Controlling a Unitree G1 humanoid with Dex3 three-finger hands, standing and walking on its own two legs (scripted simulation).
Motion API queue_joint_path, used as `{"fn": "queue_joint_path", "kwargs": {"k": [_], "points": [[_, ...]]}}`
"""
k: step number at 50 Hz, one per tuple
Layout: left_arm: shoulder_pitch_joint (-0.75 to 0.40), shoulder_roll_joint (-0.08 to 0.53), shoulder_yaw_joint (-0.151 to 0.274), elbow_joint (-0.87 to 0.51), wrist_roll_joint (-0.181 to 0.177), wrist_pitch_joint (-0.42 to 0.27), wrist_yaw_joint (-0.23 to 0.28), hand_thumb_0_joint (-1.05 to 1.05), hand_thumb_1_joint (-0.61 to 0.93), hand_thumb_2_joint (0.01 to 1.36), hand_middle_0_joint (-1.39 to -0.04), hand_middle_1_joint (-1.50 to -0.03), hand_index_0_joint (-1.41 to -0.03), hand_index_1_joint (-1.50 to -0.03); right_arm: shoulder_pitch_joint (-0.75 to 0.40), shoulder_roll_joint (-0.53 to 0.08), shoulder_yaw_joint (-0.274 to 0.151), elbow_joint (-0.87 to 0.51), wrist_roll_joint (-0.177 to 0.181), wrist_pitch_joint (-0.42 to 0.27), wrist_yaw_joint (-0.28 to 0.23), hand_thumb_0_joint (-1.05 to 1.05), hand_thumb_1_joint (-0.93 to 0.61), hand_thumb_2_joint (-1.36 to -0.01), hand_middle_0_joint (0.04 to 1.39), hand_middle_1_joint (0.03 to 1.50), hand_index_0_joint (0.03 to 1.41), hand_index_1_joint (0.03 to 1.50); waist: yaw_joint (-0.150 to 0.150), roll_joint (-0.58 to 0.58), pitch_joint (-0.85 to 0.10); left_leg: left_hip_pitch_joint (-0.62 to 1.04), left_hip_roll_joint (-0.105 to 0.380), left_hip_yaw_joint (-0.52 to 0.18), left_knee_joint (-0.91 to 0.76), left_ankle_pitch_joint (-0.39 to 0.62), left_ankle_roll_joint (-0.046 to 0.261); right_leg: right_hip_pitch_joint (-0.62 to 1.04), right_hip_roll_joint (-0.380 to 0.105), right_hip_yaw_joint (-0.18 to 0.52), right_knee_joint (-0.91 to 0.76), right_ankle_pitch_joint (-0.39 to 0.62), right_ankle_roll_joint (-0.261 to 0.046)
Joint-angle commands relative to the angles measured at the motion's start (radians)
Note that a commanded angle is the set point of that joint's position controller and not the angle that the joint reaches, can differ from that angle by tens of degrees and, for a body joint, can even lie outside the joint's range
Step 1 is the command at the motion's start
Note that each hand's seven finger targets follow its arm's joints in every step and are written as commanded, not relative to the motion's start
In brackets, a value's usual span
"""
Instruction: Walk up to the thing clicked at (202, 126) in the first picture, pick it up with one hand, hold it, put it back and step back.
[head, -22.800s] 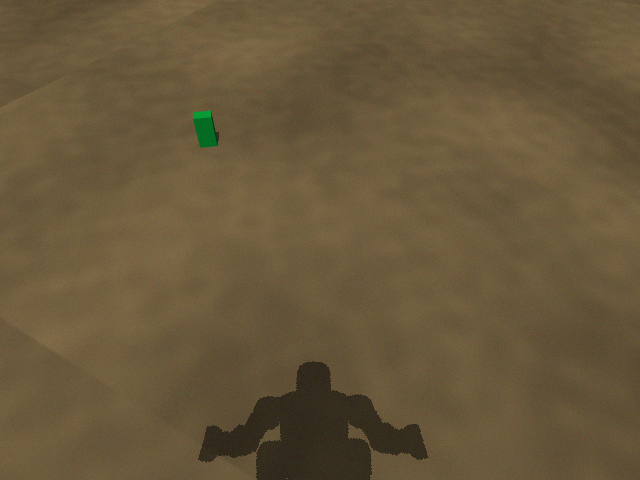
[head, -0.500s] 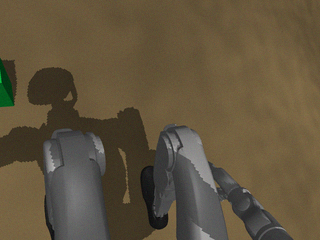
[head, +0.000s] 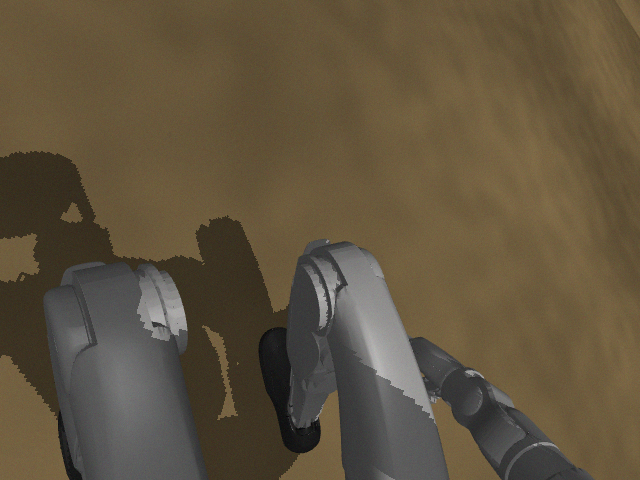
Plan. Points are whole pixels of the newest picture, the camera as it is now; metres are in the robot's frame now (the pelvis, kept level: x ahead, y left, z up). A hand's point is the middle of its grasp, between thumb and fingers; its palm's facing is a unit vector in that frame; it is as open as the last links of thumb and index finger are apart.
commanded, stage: close in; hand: left
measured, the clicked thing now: out of the picture +0.43 +0.35 -0.19
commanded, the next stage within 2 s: rest palm in 0.48 s
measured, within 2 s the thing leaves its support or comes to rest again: leaves its support in 1.92 s
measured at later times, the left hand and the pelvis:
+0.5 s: hand out of the picture +0.39 +0.36 -0.16, palm faces +0.59 -0.81 -0.01, open 17.4 cm; pelvis +0.00 +0.00 +0.00, yaw -1 degrees
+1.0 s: hand out of the picture +0.40 +0.36 -0.17, palm faces +0.61 -0.79 +0.01, open 16.7 cm; pelvis +0.00 +0.00 +0.00, yaw -2 degrees
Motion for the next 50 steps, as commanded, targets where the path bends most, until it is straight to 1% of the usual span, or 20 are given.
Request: {"fn": "queue_joint_path", "kwargs": {"k": [1,3,4,5,8,9,10,15,20,23,29,30,33,36,40,41,44,45,49,50], "points": [[-0.154,0.153,-0.021,-0.081,-0.004,-0.081,0.042,0.000,-0.611,0.051,-0.085,-0.116,-0.137,-0.073,0.003,-0.350,-0.114,-0.044,-0.004,0.006,-0.012,0.000,-0.909,-0.895,0.201,0.301,0.200,0.301,-0.089,0.489,-0.482,0.389,0.074,0.077,-0.370,0.082,-0.024,0.152,0.008,-0.174,-0.139,0.132,-0.043],[-0.143,0.191,0.008,-0.089,0.006,-0.097,0.064,0.000,-0.611,0.074,-0.090,-0.128,-0.140,-0.087,0.004,-0.351,-0.107,-0.044,-0.008,0.014,-0.011,0.000,-0.906,-0.896,0.201,0.301,0.200,0.301,-0.075,0.491,-0.496,0.394,0.077,0.080,-0.366,0.102,-0.024,0.178,0.010,-0.176,-0.139,0.141,-0.042],[-0.135,0.223,0.027,-0.096,0.011,-0.104,0.075,0.000,-0.611,0.077,-0.088,-0.125,-0.137,-0.085,-0.003,-0.350,-0.103,-0.044,-0.007,0.015,-0.012,0.000,-0.906,-0.896,0.201,0.301,0.200,0.301,-0.056,0.501,-0.497,0.394,0.079,0.084,-0.364,0.111,-0.024,0.178,0.010,-0.170,-0.135,0.145,-0.044],[-0.152,0.236,0.031,-0.104,0.018,-0.114,0.084,0.000,-0.611,0.081,-0.092,-0.132,-0.142,-0.091,-0.007,-0.356,-0.101,-0.045,-0.009,0.021,-0.010,0.000,-0.908,-0.896,0.201,0.301,0.200,0.300,-0.069,0.525,-0.491,0.405,0.082,0.076,-0.376,0.112,-0.030,0.172,0.008,-0.179,-0.125,0.143,-0.046],[-0.139,0.284,0.071,-0.135,0.036,-0.126,0.117,0.000,-0.611,0.083,-0.089,-0.124,-0.132,-0.090,-0.008,-0.351,-0.095,-0.046,-0.018,0.031,-0.010,0.000,-0.907,-0.898,0.201,0.301,0.200,0.301,-0.050,0.567,-0.509,0.416,0.085,0.094,-0.368,0.129,-0.029,0.197,0.012,-0.169,-0.128,0.156,-0.048],[-0.147,0.265,0.070,-0.145,0.035,-0.131,0.124,0.000,-0.611,0.085,-0.088,-0.126,-0.132,-0.092,-0.008,-0.353,-0.095,-0.047,-0.021,0.034,-0.009,0.000,-0.907,-0.897,0.201,0.300,0.200,0.300,-0.068,0.571,-0.513,0.428,0.088,0.091,-0.369,0.139,-0.032,0.202,0.011,-0.172,-0.126,0.168,-0.046],[-0.155,0.288,0.085,-0.164,0.036,-0.135,0.132,0.000,-0.611,0.073,-0.091,-0.120,-0.132,-0.088,-0.002,-0.356,-0.091,-0.043,-0.025,0.036,-0.010,0.000,-0.912,-0.898,0.201,0.300,0.200,0.300,-0.069,0.594,-0.527,0.437,0.087,0.095,-0.367,0.157,-0.033,0.219,0.013,-0.172,-0.128,0.181,-0.047],[-0.182,0.221,0.012,-0.161,0.051,-0.120,0.131,0.000,-0.611,0.068,-0.093,-0.116,-0.130,-0.086,0.007,-0.356,-0.099,-0.028,-0.027,0.042,-0.010,0.000,-0.915,-0.899,0.201,0.300,0.200,0.300,-0.111,0.599,-0.522,0.443,0.090,0.093,-0.361,0.170,-0.034,0.205,0.012,-0.175,-0.130,0.210,-0.046],[-0.174,0.141,-0.050,-0.119,0.022,-0.091,0.119,0.000,-0.611,0.072,-0.107,-0.123,-0.143,-0.093,0.014,-0.348,-0.096,-0.023,-0.017,0.038,-0.011,0.000,-0.918,-0.899,0.201,0.300,0.200,0.300,-0.122,0.507,-0.511,0.386,0.087,0.098,-0.334,0.147,-0.016,0.224,0.016,-0.172,-0.159,0.214,-0.038],[-0.158,0.157,-0.027,-0.101,0.009,-0.094,0.124,0.000,-0.611,0.085,-0.104,-0.132,-0.143,-0.102,0.007,-0.355,-0.094,-0.032,-0.009,0.039,-0.008,0.000,-0.916,-0.899,0.201,0.300,0.200,0.300,-0.106,0.484,-0.505,0.379,0.088,0.084,-0.348,0.129,-0.018,0.216,0.015,-0.188,-0.154,0.189,-0.039],[-0.186,0.228,0.018,-0.144,0.026,-0.110,0.152,0.000,-0.611,0.111,-0.113,-0.151,-0.151,-0.123,-0.011,-0.352,-0.088,-0.045,-0.011,0.048,-0.007,0.000,-0.912,-0.900,0.201,0.300,0.200,0.300,-0.083,0.516,-0.503,0.395,0.095,0.087,-0.360,0.126,-0.023,0.218,0.014,-0.183,-0.148,0.178,-0.044],[-0.194,0.252,0.029,-0.148,0.033,-0.112,0.158,0.000,-0.549,0.123,-0.136,-0.117,-0.151,-0.109,-0.011,-0.353,-0.088,-0.044,-0.012,0.048,-0.008,0.000,-0.899,-0.901,0.201,0.300,0.200,0.300,-0.083,0.535,-0.497,0.392,0.095,0.089,-0.360,0.124,-0.024,0.216,0.015,-0.180,-0.147,0.177,-0.045],[-0.218,0.253,0.022,-0.151,0.047,-0.115,0.168,0.000,-0.530,0.133,-0.131,-0.110,-0.142,-0.106,-0.011,-0.353,-0.089,-0.046,-0.016,0.051,-0.010,0.000,-0.893,-0.901,0.201,0.300,0.200,0.300,-0.099,0.555,-0.497,0.411,0.101,0.089,-0.364,0.131,-0.028,0.210,0.015,-0.180,-0.145,0.184,-0.046],[-0.243,0.223,-0.021,-0.153,0.056,-0.110,0.164,0.000,-0.501,0.148,-0.132,-0.114,-0.142,-0.110,-0.015,-0.346,-0.086,-0.053,-0.017,0.050,-0.010,0.000,-0.893,-0.901,0.201,0.300,0.200,0.300,-0.117,0.554,-0.484,0.399,0.100,0.093,-0.363,0.114,-0.025,0.203,0.015,-0.179,-0.157,0.177,-0.047],[-0.239,0.201,-0.043,-0.118,0.055,-0.096,0.157,0.000,-0.499,0.146,-0.130,-0.109,-0.141,-0.105,-0.009,-0.349,-0.084,-0.048,-0.017,0.049,-0.009,0.000,-0.894,-0.901,0.201,0.300,0.200,0.300,-0.127,0.535,-0.476,0.389,0.100,0.087,-0.363,0.097,-0.023,0.199,0.014,-0.186,-0.162,0.169,-0.044],[-0.226,0.184,-0.044,-0.108,0.049,-0.095,0.155,0.000,-0.494,0.152,-0.134,-0.114,-0.144,-0.110,-0.005,-0.354,-0.086,-0.049,-0.016,0.050,-0.008,0.000,-0.893,-0.900,0.201,0.300,0.200,0.300,-0.127,0.526,-0.480,0.407,0.102,0.075,-0.370,0.110,-0.027,0.195,0.013,-0.191,-0.155,0.179,-0.043],[-0.212,0.214,-0.028,-0.095,0.046,-0.095,0.155,0.000,-0.470,0.159,-0.147,-0.123,-0.158,-0.118,-0.005,-0.366,-0.084,-0.046,-0.015,0.052,-0.009,0.000,-0.891,-0.900,0.201,0.300,0.200,0.300,-0.118,0.540,-0.491,0.438,0.105,0.055,-0.376,0.137,-0.033,0.183,0.013,-0.198,-0.136,0.196,-0.045],[-0.214,0.186,-0.044,-0.084,0.042,-0.097,0.154,0.000,-0.474,0.158,-0.157,-0.132,-0.170,-0.125,-0.010,-0.359,-0.076,-0.051,-0.016,0.054,-0.008,0.000,-0.894,-0.900,0.201,0.300,0.200,0.300,-0.126,0.533,-0.486,0.437,0.104,0.056,-0.374,0.147,-0.033,0.197,0.011,-0.200,-0.141,0.206,-0.041],[-0.227,0.245,-0.005,-0.087,0.040,-0.106,0.169,0.000,-0.426,0.198,-0.179,-0.163,-0.193,-0.156,-0.012,-0.360,-0.067,-0.051,-0.019,0.057,-0.009,0.000,-0.886,-0.899,0.201,0.300,0.200,0.300,-0.114,0.544,-0.485,0.428,0.103,0.061,-0.367,0.154,-0.030,0.212,0.014,-0.196,-0.147,0.208,-0.043],[-0.233,0.268,0.005,-0.097,0.043,-0.108,0.173,0.000,-0.346,0.255,-0.259,-0.243,-0.273,-0.236,-0.009,-0.360,-0.065,-0.049,-0.020,0.058,-0.010,0.000,-0.877,-0.894,0.201,0.300,0.200,0.300,-0.111,0.547,-0.490,0.417,0.102,0.068,-0.361,0.153,-0.028,0.224,0.016,-0.193,-0.151,0.208,-0.044]]}}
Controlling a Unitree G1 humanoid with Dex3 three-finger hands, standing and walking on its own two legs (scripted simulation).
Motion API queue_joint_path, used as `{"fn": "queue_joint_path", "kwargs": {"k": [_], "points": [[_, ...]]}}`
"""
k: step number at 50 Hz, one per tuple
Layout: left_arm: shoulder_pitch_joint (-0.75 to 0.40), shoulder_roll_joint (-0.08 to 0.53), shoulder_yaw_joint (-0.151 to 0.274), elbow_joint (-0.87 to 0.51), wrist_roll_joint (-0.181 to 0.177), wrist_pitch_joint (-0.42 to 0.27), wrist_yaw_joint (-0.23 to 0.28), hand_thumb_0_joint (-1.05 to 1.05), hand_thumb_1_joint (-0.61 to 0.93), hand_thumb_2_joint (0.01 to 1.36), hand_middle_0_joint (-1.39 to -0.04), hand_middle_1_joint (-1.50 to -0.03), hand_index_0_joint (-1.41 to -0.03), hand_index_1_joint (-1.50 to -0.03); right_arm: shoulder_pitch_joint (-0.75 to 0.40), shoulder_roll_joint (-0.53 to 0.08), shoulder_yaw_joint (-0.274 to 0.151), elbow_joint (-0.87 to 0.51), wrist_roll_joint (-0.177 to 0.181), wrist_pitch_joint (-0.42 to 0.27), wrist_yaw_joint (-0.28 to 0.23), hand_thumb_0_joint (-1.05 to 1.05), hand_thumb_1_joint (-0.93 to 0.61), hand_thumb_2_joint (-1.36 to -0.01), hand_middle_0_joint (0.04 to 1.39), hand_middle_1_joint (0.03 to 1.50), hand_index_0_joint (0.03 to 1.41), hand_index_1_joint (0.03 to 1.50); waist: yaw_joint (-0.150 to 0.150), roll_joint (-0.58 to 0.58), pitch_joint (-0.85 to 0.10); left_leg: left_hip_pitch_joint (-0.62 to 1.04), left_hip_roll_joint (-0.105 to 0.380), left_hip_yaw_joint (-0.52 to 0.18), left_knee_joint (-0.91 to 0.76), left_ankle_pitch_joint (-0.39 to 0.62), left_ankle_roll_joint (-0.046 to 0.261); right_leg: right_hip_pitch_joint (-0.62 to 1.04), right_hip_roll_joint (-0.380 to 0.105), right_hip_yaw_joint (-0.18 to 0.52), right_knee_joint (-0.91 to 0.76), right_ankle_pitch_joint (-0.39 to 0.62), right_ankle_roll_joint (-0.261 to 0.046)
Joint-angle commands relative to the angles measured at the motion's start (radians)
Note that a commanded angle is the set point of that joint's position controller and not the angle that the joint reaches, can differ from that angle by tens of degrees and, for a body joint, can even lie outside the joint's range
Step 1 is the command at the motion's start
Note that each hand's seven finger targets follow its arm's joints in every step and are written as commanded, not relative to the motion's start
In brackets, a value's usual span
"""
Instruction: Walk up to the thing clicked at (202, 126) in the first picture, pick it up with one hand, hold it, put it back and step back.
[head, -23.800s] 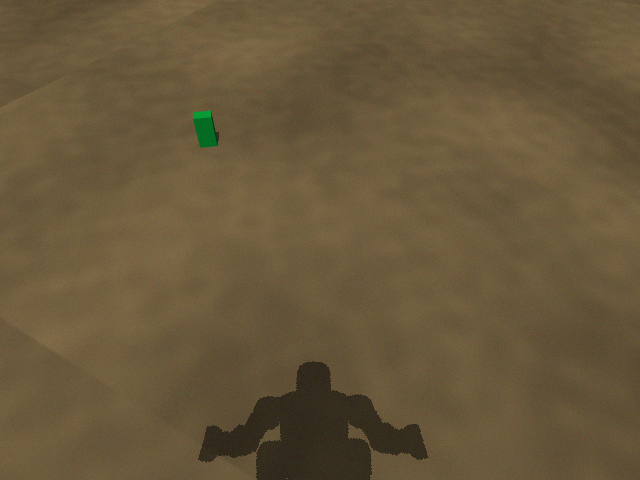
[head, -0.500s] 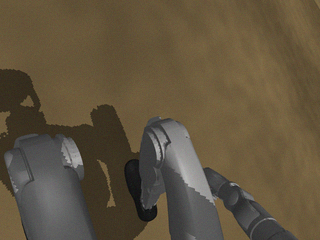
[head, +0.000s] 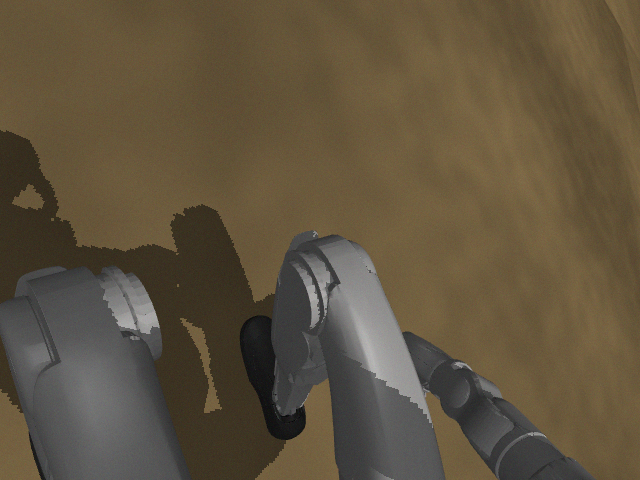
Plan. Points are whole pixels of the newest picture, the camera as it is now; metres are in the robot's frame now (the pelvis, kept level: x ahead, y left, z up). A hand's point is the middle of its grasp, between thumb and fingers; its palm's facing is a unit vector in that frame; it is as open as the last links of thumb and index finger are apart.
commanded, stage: close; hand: left
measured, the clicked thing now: out of the picture +0.42 +0.37 -0.19
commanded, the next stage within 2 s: settle in 0.58 s
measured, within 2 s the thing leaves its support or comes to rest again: leaves its support in 0.92 s
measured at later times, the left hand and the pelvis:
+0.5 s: hand out of the picture +0.41 +0.38 -0.16, palm faces +0.63 -0.77 +0.00, open 9.9 cm; pelvis +0.00 +0.00 +0.00, yaw +0 degrees
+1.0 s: hand out of the picture +0.40 +0.39 -0.15, palm faces +0.63 -0.78 +0.01, open 10.1 cm; pelvis +0.00 +0.00 +0.01, yaw +0 degrees
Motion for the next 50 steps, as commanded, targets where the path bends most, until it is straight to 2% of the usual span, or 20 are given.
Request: {"fn": "queue_joint_path", "kwargs": {"k": [1,6,7,10,11,12,14,20,22,25,26,29,31,33,35,39,45,46,48,50], "points": [[-0.179,0.243,0.022,-0.147,0.002,-0.079,0.016,0.000,-0.266,0.288,-0.339,-0.303,-0.353,-0.289,0.024,-0.363,-0.119,-0.020,-0.011,0.013,-0.023,0.000,-0.877,-0.894,0.201,0.300,0.200,0.300,-0.083,0.586,-0.551,0.411,0.082,0.103,-0.360,0.185,-0.020,0.236,0.009,-0.167,-0.131,0.193,-0.055],[-0.190,0.267,0.016,-0.169,0.020,-0.082,0.011,0.000,-0.029,0.416,-0.513,-0.441,-0.527,-0.426,0.024,-0.362,-0.116,-0.016,-0.015,0.020,-0.028,0.000,-0.872,-0.891,0.201,0.300,0.200,0.300,-0.089,0.624,-0.534,0.423,0.087,0.104,-0.376,0.163,-0.024,0.219,0.006,-0.166,-0.133,0.171,-0.058],[-0.186,0.239,-0.001,-0.150,0.022,-0.076,0.007,0.000,0.003,0.430,-0.523,-0.450,-0.538,-0.435,0.030,-0.363,-0.119,-0.005,-0.016,0.024,-0.028,0.000,-0.872,-0.891,0.200,0.300,0.200,0.300,-0.097,0.620,-0.529,0.430,0.090,0.100,-0.379,0.163,-0.026,0.214,0.004,-0.168,-0.132,0.172,-0.056],[-0.203,0.256,0.008,-0.155,0.014,-0.064,0.000,0.000,0.029,0.451,-0.566,-0.477,-0.578,-0.464,0.025,-0.371,-0.119,-0.021,-0.013,0.022,-0.031,0.000,-0.872,-0.890,0.200,0.300,0.200,0.300,-0.102,0.620,-0.547,0.439,0.090,0.099,-0.377,0.178,-0.025,0.217,0.004,-0.166,-0.132,0.185,-0.057],[-0.208,0.227,-0.017,-0.145,0.009,-0.060,-0.006,0.000,0.068,0.469,-0.585,-0.493,-0.596,-0.481,0.018,-0.367,-0.116,-0.026,-0.009,0.024,-0.029,0.000,-0.870,-0.890,0.200,0.300,0.200,0.300,-0.110,0.605,-0.523,0.414,0.087,0.098,-0.380,0.153,-0.022,0.211,0.003,-0.169,-0.138,0.167,-0.055],[-0.206,0.257,0.013,-0.145,0.006,-0.057,-0.005,0.000,0.089,0.502,-0.609,-0.525,-0.621,-0.512,0.029,-0.375,-0.120,-0.021,-0.009,0.023,-0.031,0.000,-0.869,-0.890,0.200,0.300,0.200,0.300,-0.105,0.597,-0.537,0.413,0.088,0.097,-0.376,0.158,-0.020,0.219,0.006,-0.169,-0.139,0.174,-0.055],[-0.195,0.250,0.018,-0.128,-0.006,-0.050,-0.007,0.000,0.128,0.534,-0.664,-0.571,-0.677,-0.557,0.034,-0.373,-0.117,-0.021,-0.008,0.022,-0.031,0.000,-0.867,-0.889,0.200,0.300,0.200,0.300,-0.102,0.584,-0.541,0.406,0.086,0.101,-0.366,0.165,-0.016,0.226,0.006,-0.167,-0.141,0.182,-0.055],[-0.219,0.238,-0.010,-0.123,0.007,-0.045,-0.015,0.000,0.251,0.699,-0.837,-0.759,-0.853,-0.743,0.027,-0.366,-0.111,-0.027,-0.008,0.026,-0.034,0.000,-0.870,-0.888,0.200,0.300,0.200,0.300,-0.110,0.580,-0.527,0.406,0.088,0.095,-0.373,0.168,-0.018,0.217,0.005,-0.171,-0.141,0.182,-0.054],[-0.219,0.267,0.003,-0.122,0.011,-0.044,-0.015,0.000,0.289,0.753,-0.880,-0.810,-0.897,-0.794,0.030,-0.367,-0.109,-0.027,-0.008,0.028,-0.034,0.000,-0.870,-0.889,0.200,0.300,0.200,0.300,-0.107,0.583,-0.523,0.396,0.089,0.097,-0.372,0.154,-0.016,0.222,0.005,-0.168,-0.145,0.173,-0.054],[-0.200,0.303,0.038,-0.143,0.000,-0.046,-0.013,0.000,0.304,0.807,-0.938,-0.869,-0.954,-0.855,0.024,-0.368,-0.111,-0.040,-0.004,0.027,-0.035,0.000,-0.866,-0.888,0.200,0.300,0.199,0.300,-0.084,0.576,-0.528,0.381,0.086,0.106,-0.371,0.132,-0.010,0.225,0.006,-0.163,-0.152,0.153,-0.056],[-0.208,0.266,0.014,-0.135,-0.003,-0.044,-0.015,0.000,0.318,0.817,-0.975,-0.897,-0.993,-0.880,0.031,-0.365,-0.107,-0.029,-0.003,0.030,-0.033,0.000,-0.870,-0.888,0.200,0.300,0.199,0.300,-0.095,0.580,-0.526,0.388,0.087,0.100,-0.379,0.125,-0.015,0.215,0.003,-0.166,-0.151,0.144,-0.056],[-0.204,0.301,0.051,-0.141,-0.010,-0.040,-0.011,0.000,0.296,0.911,-1.051,-1.004,-1.070,-0.990,0.029,-0.378,-0.111,-0.040,0.000,0.028,-0.037,0.000,-0.869,-0.888,0.200,0.300,0.199,0.300,-0.086,0.598,-0.547,0.426,0.092,0.094,-0.385,0.166,-0.020,0.217,0.004,-0.168,-0.139,0.173,-0.056],[-0.210,0.313,0.054,-0.145,-0.004,-0.037,-0.012,0.000,0.294,0.964,-1.118,-1.075,-1.141,-1.060,0.034,-0.374,-0.111,-0.036,-0.002,0.031,-0.038,0.000,-0.871,-0.888,0.200,0.300,0.199,0.300,-0.087,0.610,-0.557,0.428,0.090,0.100,-0.379,0.176,-0.019,0.233,0.006,-0.166,-0.141,0.183,-0.056],[-0.235,0.290,0.023,-0.147,-0.001,-0.038,-0.017,0.000,0.308,1.008,-1.160,-1.127,-1.184,-1.111,0.033,-0.370,-0.107,-0.028,0.000,0.032,-0.038,0.000,-0.874,-0.889,0.200,0.300,0.199,0.300,-0.102,0.616,-0.524,0.414,0.092,0.096,-0.391,0.145,-0.022,0.208,0.001,-0.169,-0.142,0.156,-0.058],[-0.224,0.328,0.058,-0.167,0.001,-0.033,-0.016,0.000,0.300,1.103,-1.184,-1.219,-1.203,-1.211,0.035,-0.374,-0.112,-0.035,-0.003,0.030,-0.041,0.000,-0.882,-0.895,0.201,0.300,0.200,0.300,-0.088,0.619,-0.556,0.428,0.091,0.106,-0.376,0.183,-0.019,0.230,0.005,-0.162,-0.144,0.185,-0.056],[-0.195,0.262,0.014,-0.161,-0.007,-0.020,-0.039,0.000,0.338,1.195,-1.247,-1.306,-1.268,-1.303,0.056,-0.363,-0.112,-0.015,-0.001,0.033,-0.040,0.000,-0.884,-0.895,0.201,0.300,0.200,0.300,-0.091,0.615,-0.556,0.430,0.090,0.107,-0.382,0.180,-0.021,0.230,0.004,-0.163,-0.149,0.178,-0.058],[-0.235,0.329,0.057,-0.307,-0.024,-0.010,-0.067,0.000,0.323,1.257,-1.316,-1.399,-1.346,-1.390,0.081,-0.359,-0.132,0.002,0.010,0.030,-0.045,0.000,-0.881,-0.893,0.200,0.300,0.200,0.300,-0.066,0.670,-0.615,0.458,0.085,0.120,-0.392,0.201,-0.023,0.240,0.001,-0.150,-0.146,0.192,-0.062],[-0.204,0.284,0.039,-0.284,-0.029,0.001,-0.073,0.000,0.318,1.260,-1.325,-1.409,-1.355,-1.400,0.069,-0.362,-0.141,-0.002,0.015,0.031,-0.045,0.000,-0.885,-0.894,0.200,0.300,0.200,0.300,-0.064,0.660,-0.602,0.463,0.085,0.116,-0.401,0.191,-0.025,0.216,-0.005,-0.151,-0.145,0.182,-0.062],[-0.237,0.285,0.045,-0.329,-0.036,0.012,-0.074,0.000,0.326,1.246,-1.319,-1.453,-1.365,-1.425,0.084,-0.362,-0.149,0.002,0.021,0.030,-0.045,0.000,-0.900,-0.897,0.200,0.300,0.199,0.300,-0.067,0.683,-0.622,0.478,0.086,0.111,-0.416,0.186,-0.029,0.208,-0.008,-0.148,-0.142,0.179,-0.063],[-0.244,0.321,0.066,-0.417,-0.030,0.026,-0.078,0.000,0.302,1.265,-1.305,-1.454,-1.351,-1.429,0.099,-0.359,-0.170,0.009,0.027,0.031,-0.047,0.000,-0.884,-0.894,0.200,0.300,0.199,0.300,-0.037,0.724,-0.664,0.508,0.083,0.123,-0.416,0.210,-0.032,0.192,-0.012,-0.136,-0.136,0.190,-0.068]]}}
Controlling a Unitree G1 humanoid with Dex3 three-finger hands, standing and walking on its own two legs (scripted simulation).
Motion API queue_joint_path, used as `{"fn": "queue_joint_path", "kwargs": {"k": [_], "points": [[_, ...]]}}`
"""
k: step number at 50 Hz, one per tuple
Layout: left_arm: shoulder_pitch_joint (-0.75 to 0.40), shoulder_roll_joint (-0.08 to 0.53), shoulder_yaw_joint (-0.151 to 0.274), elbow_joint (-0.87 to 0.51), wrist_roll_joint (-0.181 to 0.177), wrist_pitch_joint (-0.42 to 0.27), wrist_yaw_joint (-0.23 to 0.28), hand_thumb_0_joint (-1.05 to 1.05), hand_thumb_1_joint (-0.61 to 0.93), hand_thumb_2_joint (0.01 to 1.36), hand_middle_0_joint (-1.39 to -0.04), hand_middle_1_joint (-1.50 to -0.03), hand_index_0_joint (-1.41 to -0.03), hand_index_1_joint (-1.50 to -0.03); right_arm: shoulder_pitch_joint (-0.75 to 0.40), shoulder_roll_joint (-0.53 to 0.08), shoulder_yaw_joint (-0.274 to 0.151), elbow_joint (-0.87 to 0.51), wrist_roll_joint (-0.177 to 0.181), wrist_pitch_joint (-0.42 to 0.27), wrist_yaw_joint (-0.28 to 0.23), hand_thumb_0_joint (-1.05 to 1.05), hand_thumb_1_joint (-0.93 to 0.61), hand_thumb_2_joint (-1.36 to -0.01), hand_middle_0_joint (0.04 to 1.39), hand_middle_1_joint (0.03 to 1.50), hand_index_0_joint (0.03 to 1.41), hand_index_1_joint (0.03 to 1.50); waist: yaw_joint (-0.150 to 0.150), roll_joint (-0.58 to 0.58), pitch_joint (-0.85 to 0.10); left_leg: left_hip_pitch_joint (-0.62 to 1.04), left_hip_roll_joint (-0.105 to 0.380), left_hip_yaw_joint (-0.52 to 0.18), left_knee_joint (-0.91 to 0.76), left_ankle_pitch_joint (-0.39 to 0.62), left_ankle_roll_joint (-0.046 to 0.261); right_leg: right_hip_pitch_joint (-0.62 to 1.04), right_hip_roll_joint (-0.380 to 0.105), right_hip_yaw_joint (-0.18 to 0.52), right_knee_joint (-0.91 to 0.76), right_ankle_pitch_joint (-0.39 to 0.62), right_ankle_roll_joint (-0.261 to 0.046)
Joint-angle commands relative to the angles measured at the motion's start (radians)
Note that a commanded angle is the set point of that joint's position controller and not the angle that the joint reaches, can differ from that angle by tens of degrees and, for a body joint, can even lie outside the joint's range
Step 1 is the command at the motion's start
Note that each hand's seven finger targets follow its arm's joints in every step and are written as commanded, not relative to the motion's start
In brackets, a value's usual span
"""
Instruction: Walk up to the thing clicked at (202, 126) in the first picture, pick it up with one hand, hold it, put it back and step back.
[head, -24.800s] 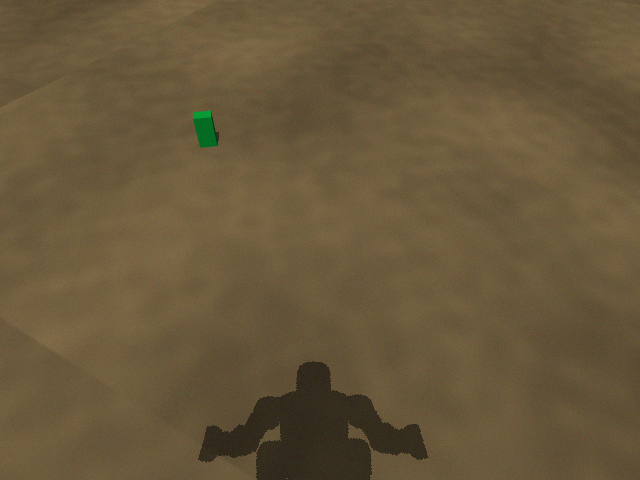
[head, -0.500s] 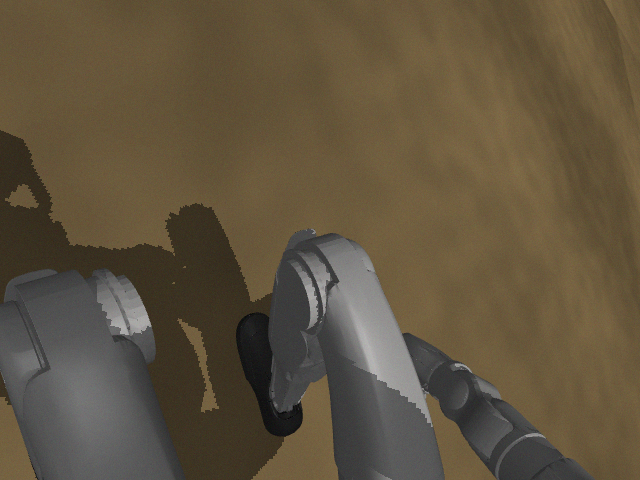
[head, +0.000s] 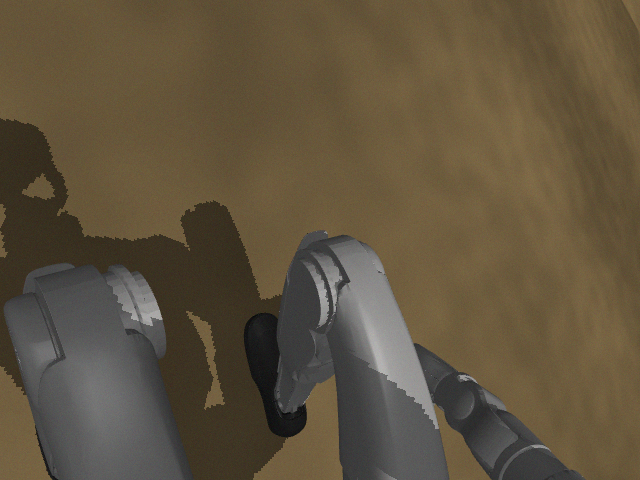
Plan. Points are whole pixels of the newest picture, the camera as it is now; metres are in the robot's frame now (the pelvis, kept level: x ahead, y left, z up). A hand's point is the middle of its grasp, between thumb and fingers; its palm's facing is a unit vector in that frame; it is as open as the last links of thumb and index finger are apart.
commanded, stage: hold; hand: left
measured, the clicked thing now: out of the picture +0.43 +0.35 -0.18
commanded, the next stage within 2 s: none
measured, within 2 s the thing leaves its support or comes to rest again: neither
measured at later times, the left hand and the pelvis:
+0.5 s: hand out of the picture +0.34 +0.39 -0.03, palm faces +0.55 -0.83 -0.06, open 10.3 cm; pelvis +0.01 -0.01 +0.04, yaw +5 degrees
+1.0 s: hand out of the picture +0.32 +0.32 +0.21, palm faces +0.60 -0.80 -0.02, open 10.4 cm; pelvis +0.04 -0.03 +0.20, yaw +13 degrees
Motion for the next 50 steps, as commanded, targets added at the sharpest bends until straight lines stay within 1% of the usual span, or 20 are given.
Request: {"fn": "queue_joint_path", "kwargs": {"k": [1,3,6,7,10,11,12,13,15,16,20,24,26,29,31,34,39,43,45,50], "points": [[-0.214,0.258,0.004,-0.289,-0.015,-0.054,-0.012,0.000,0.280,1.259,-1.300,-1.451,-1.348,-1.424,0.066,-0.358,-0.162,-0.006,0.005,0.010,-0.023,0.000,-0.889,-0.894,0.200,0.300,0.199,0.300,-0.055,0.725,-0.660,0.523,0.077,0.119,-0.398,0.222,-0.036,0.194,0.006,-0.130,-0.116,0.196,-0.070],[-0.165,0.199,-0.032,-0.301,-0.013,-0.021,-0.030,0.000,0.294,1.262,-1.303,-1.453,-1.349,-1.428,0.074,-0.348,-0.179,-0.011,0.015,0.013,-0.023,0.000,-0.886,-0.893,0.200,0.299,0.199,0.299,-0.049,0.713,-0.670,0.512,0.072,0.132,-0.408,0.208,-0.034,0.195,0.002,-0.123,-0.130,0.186,-0.072],[-0.154,0.187,-0.041,-0.370,-0.014,0.019,-0.057,0.000,0.287,1.267,-1.316,-1.464,-1.365,-1.436,0.097,-0.341,-0.211,-0.006,0.036,0.015,-0.026,0.000,-0.886,-0.894,0.200,0.300,0.199,0.300,-0.029,0.720,-0.682,0.493,0.066,0.139,-0.430,0.189,-0.032,0.166,-0.005,-0.114,-0.130,0.171,-0.077],[-0.122,0.168,-0.036,-0.383,-0.025,0.033,-0.066,0.000,0.276,1.267,-1.325,-1.466,-1.371,-1.442,0.104,-0.336,-0.224,-0.007,0.046,0.014,-0.026,0.000,-0.889,-0.895,0.200,0.300,0.199,0.300,-0.012,0.706,-0.690,0.487,0.063,0.142,-0.433,0.185,-0.030,0.156,-0.007,-0.109,-0.135,0.166,-0.077],[-0.071,0.077,-0.045,-0.411,-0.076,0.073,-0.087,0.000,0.269,1.278,-1.352,-1.495,-1.402,-1.467,0.121,-0.327,-0.250,-0.029,0.074,0.006,-0.026,0.000,-0.886,-0.893,0.200,0.300,0.199,0.300,-0.003,0.652,-0.726,0.466,0.052,0.152,-0.449,0.150,-0.022,0.168,-0.012,-0.103,-0.155,0.142,-0.075],[-0.087,0.092,-0.022,-0.466,-0.090,0.081,-0.085,0.000,0.258,1.297,-1.350,-1.508,-1.399,-1.482,0.134,-0.318,-0.261,-0.021,0.082,0.003,-0.027,0.000,-0.885,-0.893,0.200,0.300,0.199,0.300,0.019,0.646,-0.738,0.447,0.048,0.164,-0.449,0.140,-0.015,0.176,-0.012,-0.093,-0.166,0.138,-0.075],[-0.083,0.081,-0.025,-0.513,-0.095,0.091,-0.086,0.000,0.249,1.295,-1.358,-1.515,-1.409,-1.487,0.145,-0.311,-0.273,-0.020,0.091,0.001,-0.027,0.000,-0.884,-0.893,0.200,0.300,0.199,0.300,0.035,0.653,-0.767,0.461,0.045,0.172,-0.457,0.150,-0.016,0.174,-0.015,-0.087,-0.165,0.144,-0.078],[-0.077,0.046,-0.048,-0.508,-0.101,0.106,-0.088,0.000,0.250,1.309,-1.367,-1.532,-1.420,-1.503,0.147,-0.299,-0.280,-0.025,0.100,-0.001,-0.025,0.000,-0.882,-0.891,0.199,0.300,0.199,0.300,0.029,0.646,-0.765,0.433,0.040,0.178,-0.459,0.129,-0.010,0.169,-0.015,-0.082,-0.171,0.129,-0.079],[-0.069,0.015,-0.069,-0.572,-0.096,0.129,-0.090,0.000,0.231,1.318,-1.381,-1.554,-1.433,-1.525,0.155,-0.286,-0.307,-0.024,0.117,-0.008,-0.029,0.000,-0.881,-0.890,0.199,0.300,0.199,0.300,0.039,0.639,-0.782,0.443,0.038,0.187,-0.477,0.113,-0.008,0.150,-0.022,-0.070,-0.182,0.119,-0.082],[-0.090,0.035,-0.061,-0.643,-0.090,0.139,-0.087,0.000,0.224,1.325,-1.386,-1.554,-1.435,-1.529,0.165,-0.278,-0.325,-0.022,0.126,-0.010,-0.033,0.000,-0.882,-0.891,0.199,0.300,0.199,0.300,0.054,0.645,-0.810,0.456,0.037,0.198,-0.481,0.113,-0.007,0.148,-0.023,-0.056,-0.195,0.118,-0.085],[0.012,-0.042,-0.112,-0.721,-0.088,0.209,-0.101,0.000,0.165,1.296,-1.384,-1.548,-1.430,-1.526,0.178,-0.249,-0.377,-0.041,0.163,-0.015,-0.044,0.000,-0.883,-0.891,0.199,0.300,0.199,0.300,0.085,0.638,-0.867,0.467,0.026,0.234,-0.529,0.088,0.001,0.163,-0.033,-0.021,-0.240,0.094,-0.090],[0.026,-0.089,-0.114,-0.907,-0.116,0.271,-0.095,0.000,0.122,1.289,-1.386,-1.563,-1.436,-1.537,0.216,-0.220,-0.429,-0.040,0.206,-0.017,-0.054,0.000,-0.881,-0.889,0.199,0.300,0.199,0.300,0.130,0.674,-0.951,0.524,0.018,0.258,-0.590,0.104,0.001,0.143,-0.045,0.003,-0.262,0.098,-0.103],[0.077,-0.155,-0.126,-0.938,-0.138,0.311,-0.088,0.000,0.127,1.318,-1.401,-1.595,-1.455,-1.567,0.223,-0.202,-0.450,-0.050,0.233,-0.021,-0.060,0.000,-0.882,-0.889,0.199,0.300,0.199,0.300,0.139,0.649,-0.957,0.528,0.012,0.262,-0.631,0.084,0.005,0.138,-0.052,0.011,-0.289,0.082,-0.105],[0.037,-0.177,-0.129,-1.018,-0.153,0.358,-0.064,0.000,0.065,1.327,-1.392,-1.607,-1.447,-1.581,0.244,-0.175,-0.479,-0.041,0.265,-0.032,-0.075,0.000,-0.885,-0.891,0.199,0.300,0.199,0.300,0.147,0.611,-0.996,0.536,0.004,0.286,-0.657,0.077,0.016,0.177,-0.057,0.041,-0.343,0.073,-0.103],[0.072,-0.244,-0.175,-1.024,-0.154,0.395,-0.062,0.000,0.030,1.316,-1.387,-1.605,-1.445,-1.576,0.240,-0.163,-0.500,-0.057,0.283,-0.041,-0.085,0.000,-0.892,-0.892,0.200,0.300,0.200,0.300,0.130,0.544,-0.975,0.538,0.002,0.292,-0.687,0.045,0.026,0.191,-0.061,0.054,-0.402,0.047,-0.099],[0.096,-0.246,-0.176,-1.091,-0.152,0.432,-0.063,0.000,0.033,1.316,-1.389,-1.599,-1.448,-1.570,0.248,-0.154,-0.527,-0.064,0.305,-0.051,-0.101,0.000,-0.895,-0.893,0.200,0.300,0.200,0.300,0.145,0.487,-1.006,0.571,0.002,0.299,-0.742,0.030,0.033,0.251,-0.068,0.076,-0.471,0.023,-0.095],[0.274,-0.312,-0.177,-1.233,-0.184,0.521,-0.052,0.000,0.079,1.312,-1.398,-1.603,-1.467,-1.563,0.269,-0.126,-0.550,-0.102,0.340,-0.063,-0.126,0.000,-0.891,-0.890,0.200,0.300,0.200,0.300,0.186,0.407,-1.085,0.655,-0.002,0.324,-0.823,0.137,0.039,0.437,-0.077,0.103,-0.583,0.091,-0.086],[0.277,-0.369,-0.184,-1.351,-0.207,0.573,-0.003,0.000,0.049,1.367,-1.457,-1.664,-1.520,-1.632,0.274,-0.092,-0.551,-0.120,0.362,-0.081,-0.146,0.000,-0.896,-0.892,0.200,0.300,0.200,0.300,0.179,0.363,-1.078,0.708,0.004,0.333,-0.897,0.165,0.043,0.577,-0.079,0.126,-0.694,0.119,-0.075],[0.320,-0.394,-0.205,-1.357,-0.199,0.593,0.014,0.000,0.023,1.380,-1.485,-1.681,-1.545,-1.654,0.273,-0.080,-0.554,-0.114,0.367,-0.090,-0.156,0.000,-0.902,-0.893,0.200,0.300,0.200,0.300,0.175,0.350,-1.034,0.731,0.004,0.341,-0.933,0.185,0.047,0.627,-0.082,0.141,-0.745,0.138,-0.070],[0.359,-0.433,-0.257,-1.419,-0.151,0.616,0.053,0.000,0.048,1.399,-1.481,-1.679,-1.536,-1.656,0.295,-0.056,-0.567,-0.109,0.360,-0.111,-0.173,0.000,-0.897,-0.894,0.200,0.300,0.200,0.300,0.177,0.369,-1.042,0.892,0.007,0.347,-1.045,0.242,0.044,0.740,-0.086,0.162,-0.852,0.187,-0.068]]}}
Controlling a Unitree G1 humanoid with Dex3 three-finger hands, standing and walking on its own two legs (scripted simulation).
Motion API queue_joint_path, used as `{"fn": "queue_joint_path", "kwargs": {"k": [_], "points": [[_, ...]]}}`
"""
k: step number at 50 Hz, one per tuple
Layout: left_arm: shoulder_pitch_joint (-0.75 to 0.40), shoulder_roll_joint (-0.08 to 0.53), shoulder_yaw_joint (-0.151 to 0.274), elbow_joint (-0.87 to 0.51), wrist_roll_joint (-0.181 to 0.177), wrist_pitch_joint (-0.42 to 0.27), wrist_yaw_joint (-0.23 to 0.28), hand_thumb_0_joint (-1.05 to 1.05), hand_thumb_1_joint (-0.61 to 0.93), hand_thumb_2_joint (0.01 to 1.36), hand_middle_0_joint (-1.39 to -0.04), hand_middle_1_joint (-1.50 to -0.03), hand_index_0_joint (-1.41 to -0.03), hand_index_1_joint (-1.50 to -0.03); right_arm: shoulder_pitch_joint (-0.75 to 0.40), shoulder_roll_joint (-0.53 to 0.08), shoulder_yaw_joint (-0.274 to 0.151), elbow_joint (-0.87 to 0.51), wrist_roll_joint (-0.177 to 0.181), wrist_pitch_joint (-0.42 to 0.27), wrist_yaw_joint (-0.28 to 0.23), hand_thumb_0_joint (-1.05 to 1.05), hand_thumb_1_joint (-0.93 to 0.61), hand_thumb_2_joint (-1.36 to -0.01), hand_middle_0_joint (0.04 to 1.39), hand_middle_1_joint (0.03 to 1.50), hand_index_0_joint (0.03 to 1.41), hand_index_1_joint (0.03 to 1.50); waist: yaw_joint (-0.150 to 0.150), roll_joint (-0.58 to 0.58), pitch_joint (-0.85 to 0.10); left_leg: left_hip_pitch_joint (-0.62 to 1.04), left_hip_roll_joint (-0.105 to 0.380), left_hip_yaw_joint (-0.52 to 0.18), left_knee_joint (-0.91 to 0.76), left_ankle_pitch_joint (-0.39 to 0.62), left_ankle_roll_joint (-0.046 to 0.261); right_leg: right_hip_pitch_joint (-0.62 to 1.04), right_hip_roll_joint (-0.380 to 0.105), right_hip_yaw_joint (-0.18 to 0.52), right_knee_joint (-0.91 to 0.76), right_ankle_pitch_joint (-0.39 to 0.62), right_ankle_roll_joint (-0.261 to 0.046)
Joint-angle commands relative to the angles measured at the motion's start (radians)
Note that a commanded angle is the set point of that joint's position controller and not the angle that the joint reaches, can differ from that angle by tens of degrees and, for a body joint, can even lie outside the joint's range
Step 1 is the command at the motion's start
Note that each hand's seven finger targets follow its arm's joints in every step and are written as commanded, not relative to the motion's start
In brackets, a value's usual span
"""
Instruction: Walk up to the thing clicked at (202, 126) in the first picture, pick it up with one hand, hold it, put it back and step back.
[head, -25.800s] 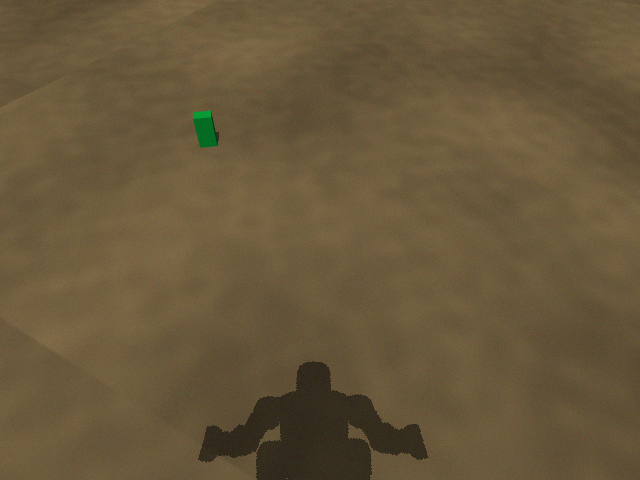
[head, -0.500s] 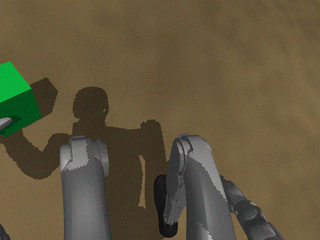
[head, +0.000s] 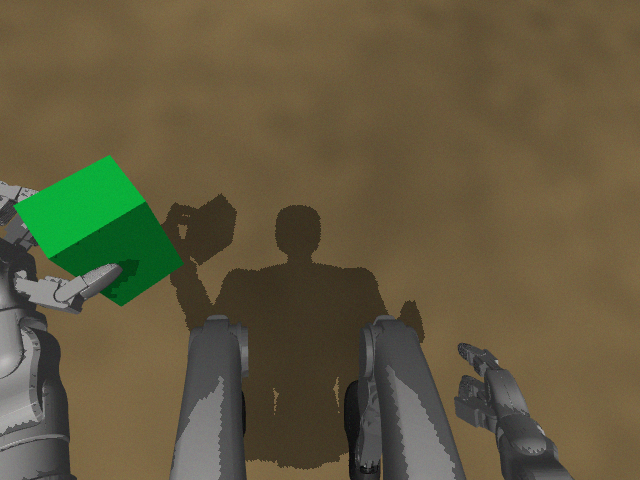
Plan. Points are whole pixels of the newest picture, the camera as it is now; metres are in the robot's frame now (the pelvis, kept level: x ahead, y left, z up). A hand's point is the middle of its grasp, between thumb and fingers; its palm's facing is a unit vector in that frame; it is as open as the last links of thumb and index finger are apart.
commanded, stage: hold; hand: left
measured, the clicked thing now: (116, 240) +0.37 +0.24 -0.02
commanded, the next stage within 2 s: crouch in 1.54 s
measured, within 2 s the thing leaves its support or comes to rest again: neither
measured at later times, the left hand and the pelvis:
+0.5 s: hand out of the picture +0.36 +0.25 +0.18, palm faces +0.43 -0.90 -0.05, open 10.3 cm; pelvis +0.04 +0.00 +0.16, yaw +3 degrees
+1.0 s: hand out of the picture +0.38 +0.23 +0.26, palm faces +0.41 -0.91 -0.03, open 10.3 cm; pelvis +0.06 +0.00 +0.22, yaw +4 degrees
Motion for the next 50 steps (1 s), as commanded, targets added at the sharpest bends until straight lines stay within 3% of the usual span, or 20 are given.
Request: {"fn": "queue_joint_path", "kwargs": {"k": [1,6,10,16,19,20,22,23,26,29,30,32,34,35,36,37,41,46,47,50], "points": [[-0.141,0.197,0.024,-0.314,0.020,-0.056,0.043,0.000,0.075,1.397,-1.487,-1.673,-1.540,-1.650,0.081,-0.150,-0.081,-0.112,-0.006,-0.053,-0.031,0.000,-0.893,-0.893,0.199,0.301,0.200,0.301,-0.001,0.119,-0.604,0.534,-0.025,0.067,-0.353,0.198,0.065,0.472,0.034,0.020,-0.361,0.231,-0.040],[-0.065,0.105,-0.029,-0.273,0.034,-0.028,0.094,0.000,0.130,1.405,-1.507,-1.680,-1.568,-1.650,0.090,-0.123,-0.077,-0.101,-0.010,-0.073,-0.047,0.000,-0.881,-0.889,0.200,0.301,0.200,0.301,-0.007,0.080,-0.485,0.618,-0.027,0.070,-0.482,0.191,0.063,0.578,0.032,0.016,-0.494,0.224,-0.035],[-0.084,0.086,-0.054,-0.236,0.067,-0.032,0.122,0.000,0.118,1.382,-1.488,-1.649,-1.547,-1.620,0.100,-0.113,-0.076,-0.089,-0.019,-0.088,-0.056,0.000,-0.874,-0.887,0.200,0.301,0.200,0.301,-0.015,0.072,-0.417,0.699,-0.026,0.071,-0.568,0.207,0.061,0.641,0.027,0.012,-0.573,0.239,-0.036],[-0.094,0.074,-0.076,-0.211,0.105,-0.067,0.151,0.000,0.223,1.382,-1.477,-1.613,-1.531,-1.586,0.113,-0.102,-0.072,-0.081,-0.034,-0.100,-0.055,0.000,-0.861,-0.883,0.199,0.300,0.200,0.300,0.002,0.079,-0.381,0.846,-0.028,0.069,-0.687,0.251,0.053,0.737,0.022,0.003,-0.663,0.280,-0.040],[-0.074,0.026,-0.130,-0.176,0.119,-0.085,0.151,0.000,0.247,1.373,-1.471,-1.608,-1.527,-1.577,0.131,-0.093,-0.068,-0.072,-0.043,-0.106,-0.052,0.000,-0.863,-0.883,0.199,0.300,0.200,0.300,-0.017,0.074,-0.369,0.916,-0.027,0.065,-0.729,0.306,0.049,0.788,0.022,-0.006,-0.697,0.336,-0.039],[-0.103,0.047,-0.117,-0.188,0.121,-0.092,0.154,0.000,0.251,1.370,-1.464,-1.595,-1.517,-1.567,0.129,-0.095,-0.069,-0.070,-0.043,-0.108,-0.051,0.000,-0.862,-0.883,0.200,0.300,0.200,0.300,-0.006,0.085,-0.367,0.933,-0.029,0.068,-0.742,0.309,0.048,0.799,0.021,-0.005,-0.712,0.339,-0.040],[-0.115,0.033,-0.132,-0.176,0.125,-0.104,0.154,0.000,0.243,1.356,-1.459,-1.588,-1.513,-1.558,0.137,-0.094,-0.068,-0.064,-0.049,-0.109,-0.048,0.000,-0.865,-0.883,0.200,0.300,0.200,0.300,-0.012,0.094,-0.363,0.982,-0.026,0.062,-0.777,0.321,0.043,0.818,0.020,-0.009,-0.734,0.350,-0.041],[-0.159,0.064,-0.125,-0.209,0.134,-0.111,0.158,0.000,0.224,1.344,-1.449,-1.574,-1.501,-1.546,0.144,-0.094,-0.067,-0.061,-0.051,-0.108,-0.049,0.000,-0.868,-0.884,0.200,0.300,0.200,0.300,-0.007,0.108,-0.369,1.010,-0.026,0.063,-0.792,0.327,0.041,0.838,0.021,-0.010,-0.747,0.354,-0.042],[-0.126,0.023,-0.149,-0.132,0.130,-0.111,0.158,0.000,0.188,1.334,-1.429,-1.559,-1.482,-1.532,0.144,-0.086,-0.061,-0.050,-0.053,-0.109,-0.046,0.000,-0.871,-0.884,0.200,0.300,0.200,0.300,-0.017,0.065,-0.327,1.015,-0.030,0.070,-0.819,0.331,0.046,0.891,0.020,-0.010,-0.791,0.371,-0.039],[-0.132,0.026,-0.146,-0.125,0.136,-0.119,0.161,0.000,0.178,1.322,-1.407,-1.543,-1.458,-1.516,0.147,-0.090,-0.064,-0.044,-0.057,-0.108,-0.044,0.000,-0.870,-0.884,0.200,0.300,0.200,0.300,-0.005,0.075,-0.316,1.059,-0.029,0.068,-0.863,0.324,0.042,0.916,0.019,-0.014,-0.823,0.364,-0.039],[-0.132,0.008,-0.174,-0.127,0.142,-0.121,0.160,0.000,0.193,1.329,-1.409,-1.548,-1.461,-1.521,0.144,-0.087,-0.061,-0.050,-0.059,-0.106,-0.042,0.000,-0.871,-0.884,0.200,0.300,0.200,0.300,-0.009,0.082,-0.306,1.072,-0.029,0.067,-0.882,0.313,0.040,0.922,0.020,-0.017,-0.836,0.354,-0.041],[-0.187,0.052,-0.145,-0.163,0.147,-0.130,0.169,0.000,0.152,1.324,-1.403,-1.543,-1.453,-1.518,0.147,-0.088,-0.063,-0.043,-0.060,-0.103,-0.044,0.000,-0.874,-0.885,0.199,0.300,0.200,0.300,-0.004,0.091,-0.312,1.099,-0.030,0.071,-0.901,0.311,0.039,0.950,0.021,-0.018,-0.856,0.353,-0.040],[-0.159,0.008,-0.179,-0.125,0.143,-0.128,0.164,0.000,0.124,1.323,-1.408,-1.544,-1.456,-1.522,0.144,-0.077,-0.052,-0.047,-0.061,-0.104,-0.042,0.000,-0.879,-0.886,0.199,0.300,0.200,0.300,-0.009,0.066,-0.275,1.098,-0.031,0.071,-0.923,0.315,0.040,0.972,0.023,-0.021,-0.879,0.359,-0.037],[-0.167,0.017,-0.155,-0.110,0.133,-0.131,0.166,0.000,0.125,1.329,-1.413,-1.547,-1.458,-1.528,0.143,-0.080,-0.053,-0.047,-0.060,-0.105,-0.042,0.000,-0.886,-0.888,0.199,0.300,0.200,0.300,-0.007,0.058,-0.267,1.099,-0.034,0.076,-0.925,0.312,0.043,0.986,0.022,-0.019,-0.891,0.361,-0.036],[-0.132,0.006,-0.165,-0.081,0.134,-0.127,0.162,0.000,0.101,1.254,-1.389,-1.505,-1.441,-1.478,0.146,-0.078,-0.054,-0.049,-0.058,-0.104,-0.043,0.000,-0.876,-0.883,0.199,0.300,0.200,0.300,-0.008,0.038,-0.270,1.105,-0.035,0.081,-0.931,0.322,0.044,1.008,0.022,-0.017,-0.907,0.372,-0.032],[-0.205,0.041,-0.148,-0.174,0.128,-0.141,0.162,0.000,0.089,1.259,-1.365,-1.494,-1.411,-1.473,0.157,-0.077,-0.055,-0.047,-0.058,-0.102,-0.044,0.000,-0.879,-0.886,0.199,0.300,0.200,0.300,-0.002,0.052,-0.296,1.116,-0.037,0.087,-0.932,0.340,0.044,1.041,0.020,-0.011,-0.916,0.392,-0.031],[-0.136,-0.003,-0.178,-0.095,0.136,-0.115,0.167,0.000,0.082,1.274,-1.361,-1.504,-1.410,-1.480,0.158,-0.073,-0.050,-0.049,-0.062,-0.095,-0.045,0.000,-0.882,-0.886,0.199,0.300,0.200,0.300,-0.005,0.034,-0.266,1.163,-0.037,0.094,-0.966,0.376,0.044,1.081,0.024,-0.012,-0.952,0.431,-0.029],[-0.202,0.004,-0.189,-0.167,0.140,-0.108,0.183,0.000,0.075,1.276,-1.357,-1.503,-1.404,-1.482,0.163,-0.067,-0.049,-0.045,-0.062,-0.089,-0.053,0.000,-0.882,-0.887,0.199,0.300,0.200,0.300,-0.004,0.053,-0.250,1.205,-0.039,0.101,-1.002,0.400,0.041,1.123,0.023,-0.011,-0.989,0.456,-0.026],[-0.147,-0.010,-0.180,-0.098,0.140,-0.101,0.185,0.000,0.101,1.289,-1.363,-1.505,-1.407,-1.487,0.169,-0.065,-0.048,-0.041,-0.063,-0.085,-0.055,0.000,-0.882,-0.887,0.199,0.300,0.200,0.300,-0.006,0.030,-0.234,1.208,-0.038,0.099,-1.010,0.406,0.041,1.127,0.025,-0.014,-0.995,0.461,-0.026],[-0.180,-0.010,-0.192,-0.124,0.140,-0.101,0.187,0.000,0.092,1.296,-1.369,-1.514,-1.412,-1.496,0.163,-0.067,-0.049,-0.044,-0.064,-0.087,-0.056,0.000,-0.885,-0.888,0.199,0.300,0.200,0.300,-0.006,0.032,-0.241,1.233,-0.038,0.105,-1.023,0.433,0.041,1.159,0.025,-0.009,-1.014,0.496,-0.022]]}}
